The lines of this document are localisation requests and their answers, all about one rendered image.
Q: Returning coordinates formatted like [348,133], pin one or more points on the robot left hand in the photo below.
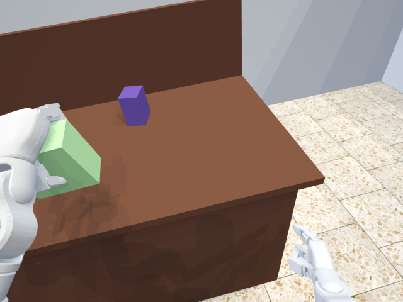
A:
[22,136]

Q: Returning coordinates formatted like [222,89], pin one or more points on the left robot forearm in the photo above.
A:
[18,224]

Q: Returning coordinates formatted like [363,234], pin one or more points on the table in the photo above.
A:
[193,205]

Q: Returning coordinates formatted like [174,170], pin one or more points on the sponge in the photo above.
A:
[66,154]

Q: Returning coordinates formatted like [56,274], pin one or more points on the right robot forearm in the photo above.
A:
[330,287]

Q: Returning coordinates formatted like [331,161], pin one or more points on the robot right hand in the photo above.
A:
[304,261]

